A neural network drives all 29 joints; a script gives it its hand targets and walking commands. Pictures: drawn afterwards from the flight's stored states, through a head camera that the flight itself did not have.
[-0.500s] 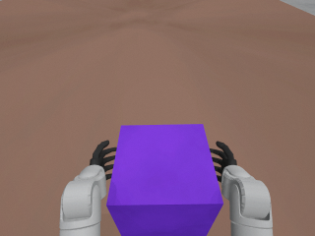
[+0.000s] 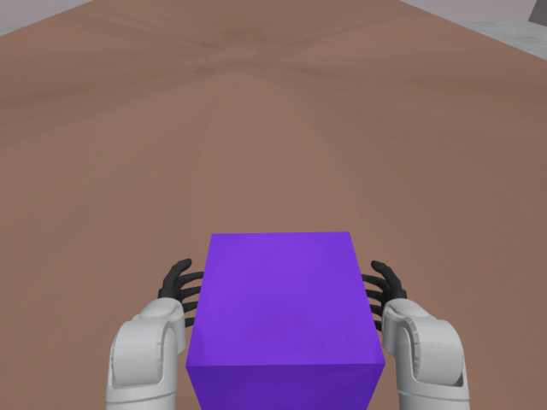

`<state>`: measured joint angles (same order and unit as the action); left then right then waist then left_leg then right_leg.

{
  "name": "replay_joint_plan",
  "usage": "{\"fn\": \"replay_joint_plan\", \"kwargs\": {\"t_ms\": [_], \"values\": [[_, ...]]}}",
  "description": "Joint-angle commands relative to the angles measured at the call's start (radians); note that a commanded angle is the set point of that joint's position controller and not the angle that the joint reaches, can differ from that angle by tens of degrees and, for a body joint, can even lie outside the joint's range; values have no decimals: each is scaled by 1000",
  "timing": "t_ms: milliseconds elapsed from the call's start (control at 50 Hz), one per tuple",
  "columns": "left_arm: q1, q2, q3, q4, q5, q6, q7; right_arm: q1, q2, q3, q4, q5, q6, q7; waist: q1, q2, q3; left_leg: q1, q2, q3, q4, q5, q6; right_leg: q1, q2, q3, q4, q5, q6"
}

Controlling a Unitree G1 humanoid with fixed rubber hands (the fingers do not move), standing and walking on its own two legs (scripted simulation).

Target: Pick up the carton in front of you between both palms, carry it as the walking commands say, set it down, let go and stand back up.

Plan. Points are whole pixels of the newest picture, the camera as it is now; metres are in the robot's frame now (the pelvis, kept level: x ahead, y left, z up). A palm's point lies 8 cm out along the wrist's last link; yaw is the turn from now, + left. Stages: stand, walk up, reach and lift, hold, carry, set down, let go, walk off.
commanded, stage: carry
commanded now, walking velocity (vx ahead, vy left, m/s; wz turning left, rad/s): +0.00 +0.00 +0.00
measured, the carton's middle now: (282, 337) +0.26 +0.00 +0.01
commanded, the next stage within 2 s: none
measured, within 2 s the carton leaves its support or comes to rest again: neither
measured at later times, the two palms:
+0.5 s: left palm (177, 331) +0.25 +0.15 +0.04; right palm (386, 333) +0.25 -0.15 +0.04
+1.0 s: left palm (175, 324) +0.27 +0.16 +0.04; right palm (378, 326) +0.26 -0.14 +0.03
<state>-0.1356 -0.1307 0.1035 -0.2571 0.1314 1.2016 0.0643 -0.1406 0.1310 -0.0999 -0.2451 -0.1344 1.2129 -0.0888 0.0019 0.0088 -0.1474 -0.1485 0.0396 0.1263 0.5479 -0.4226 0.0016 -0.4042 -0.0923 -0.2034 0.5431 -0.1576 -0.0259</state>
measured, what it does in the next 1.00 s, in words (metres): stands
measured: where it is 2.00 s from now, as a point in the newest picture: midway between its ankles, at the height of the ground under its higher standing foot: outside the picture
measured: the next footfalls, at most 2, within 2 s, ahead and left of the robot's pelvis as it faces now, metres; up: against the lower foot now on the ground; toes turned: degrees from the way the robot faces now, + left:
left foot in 1.66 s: +0.25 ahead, +0.14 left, +0.00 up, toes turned +13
right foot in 2.00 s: +0.44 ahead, -0.08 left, +0.00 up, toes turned +12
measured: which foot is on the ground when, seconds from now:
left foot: down 0.00-1.00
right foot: down 0.00-1.00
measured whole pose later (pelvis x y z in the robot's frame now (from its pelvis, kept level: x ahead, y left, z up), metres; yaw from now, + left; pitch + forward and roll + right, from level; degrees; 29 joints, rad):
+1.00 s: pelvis -0.02 +0.01 +0.00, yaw +0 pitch +2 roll +0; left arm -0.19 -0.14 0.16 0.15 0.23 0.73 0.01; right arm -0.19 0.14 -0.15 0.15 -0.23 0.75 -0.04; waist 0.00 0.01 -0.09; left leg -0.20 0.03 0.13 0.59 -0.41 0.01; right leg -0.43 -0.10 -0.20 0.53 -0.12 -0.02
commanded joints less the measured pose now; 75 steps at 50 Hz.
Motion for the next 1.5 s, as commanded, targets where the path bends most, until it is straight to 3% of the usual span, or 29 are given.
{"fn": "replay_joint_plan", "kwargs": {"t_ms": [0, 280, 520, 600, 680, 800, 1080, 1100, 1140, 1160, 1180, 1220, 1260, 1280, 1300, 1320, 1340, 1360, 1380, 1400, 1420, 1440, 1480], "values": [[-443, -916, -705, -10, -377, -26, -251, -483, 912, 707, -44, 391, -37, 269, -1, 2, -113, -147, 109, -92, -137, 198, 23, 206, -81, 121, -53, 129, -4], [-401, -838, -608, 116, -255, -236, -249, -436, 838, 622, 76, 268, -248, 262, -1, -13, -135, -165, 97, -94, -124, 150, 29, 219, -89, 136, -68, 117, -3], [-482, -824, -414, 383, -99, -499, -252, -526, 828, 439, 336, 123, -510, 266, -1, -14, -147, -178, 95, -99, -121, 124, 36, 222, -90, 136, -74, 110, -3], [-523, -874, -403, 441, -86, -562, -263, -564, 881, 426, 398, 109, -572, 277, -1, -13, -172, -164, 93, -99, -111, 146, 36, 233, -90, 135, -67, 137, -4], [-513, -907, -437, 428, -102, -566, -268, -554, 917, 462, 387, 126, -578, 283, -2, -13, -200, -142, 93, -97, -92, 197, 34, 246, -92, 133, -53, 192, -9], [-453, -889, -479, 364, -132, -504, -264, -498, 891, 504, 320, 158, -515, 278, -3, -13, -209, -129, 98, -92, -74, 263, 32, 245, -95, 128, -31, 257, -14], [-473, -883, -486, 347, -135, -501, -261, -510, 883, 503, 308, 158, -513, 278, -4, -3, -175, -137, 103, -94, -93, 252, 36, 232, -88, 118, -41, 203, -6], [-471, -880, -482, 349, -133, -500, -260, -507, 884, 500, 312, 155, -512, 278, -4, 7, -176, -131, 109, -95, -124, 174, 36, 228, -85, 106, -53, 113, 1], [-485, -885, -489, 343, -137, -502, -260, -519, 884, 498, 308, 153, -512, 277, -6, 53, -117, -144, 141, -154, -264, -151, 64, 179, -43, 52, -39, -190, 29], [-503, -884, -491, 339, -141, -505, -261, -526, 884, 497, 305, 153, -514, 278, -13, 85, -59, -142, 178, -221, -344, -284, 87, 111, -12, 20, 6, -250, 44], [-527, -882, -492, 336, -139, -509, -262, -544, 889, 500, 302, 155, -517, 278, -19, 110, 5, -128, 218, -280, -404, -339, 105, 39, 14, -2, 55, -237, 53], [-555, -884, -490, 337, -134, -515, -264, -569, 891, 500, 299, 151, -522, 276, -20, 127, 49, -46, 257, -295, -407, -242, 132, -43, 1, 18, 81, -188, 46], [-549, -883, -483, 351, -138, -518, -266, -567, 889, 499, 306, 149, -523, 274, -15, 109, 23, 46, 228, -220, -313, 19, 127, -14, 24, -8, -22, -163, 32], [-525, -882, -477, 366, -138, -517, -267, -557, 889, 502, 312, 147, -523, 272, -6, 91, -22, 36, 196, -157, -234, 136, 107, 101, 35, -22, -93, -127, 23], [-516, -888, -475, 371, -138, -517, -266, -540, 895, 513, 320, 147, -520, 270, -3, 47, -91, -24, 149, -81, -150, 241, 69, 265, 25, 1, -110, -108, 5], [-494, -892, -468, 387, -132, -514, -266, -532, 897, 523, 318, 147, -517, 271, 11, -63, -151, -125, 89, 9, 22, 281, 22, 414, -65, 166, -172, -138, -46], [-447, -884, -455, 410, -124, -509, -265, -533, 892, 525, 318, 152, -511, 272, 24, -234, -205, -296, 32, 44, 222, 138, -6, 563, -217, 429, -255, -138, -130], [-416, -882, -455, 415, -121, -507, -265, -530, 883, 530, 308, 162, -509, 276, 31, -291, -169, -495, -17, 15, 350, -132, -9, 651, -316, 602, -324, -55, -203], [-415, -886, -464, 388, -125, -507, -263, -520, 882, 537, 300, 172, -511, 281, 25, -190, -162, -540, 30, -68, 436, -176, 6, 632, -355, 612, -332, 2, -228], [-429, -898, -483, 351, -133, -507, -262, -518, 893, 541, 283, 178, -514, 283, 21, -110, -178, -547, 60, -91, 436, -166, 17, 616, -353, 561, -327, 5, -217], [-454, -903, -509, 311, -148, -509, -261, -515, 903, 546, 269, 183, -518, 283, 18, -65, -182, -523, 78, -94, 359, -126, 20, 582, -335, 486, -350, -46, -183], [-478, -905, -539, 272, -165, -511, -259, -515, 908, 558, 249, 192, -522, 280, 17, -57, -175, -474, 78, -77, 261, -82, 17, 534, -306, 406, -382, -96, -148], [-496, -891, -577, 223, -188, -511, -254, -511, 904, 587, 214, 201, -523, 270, 15, -107, -171, -361, 46, -18, 136, 39, 9, 457, -242, 275, -405, -127, -112]]}}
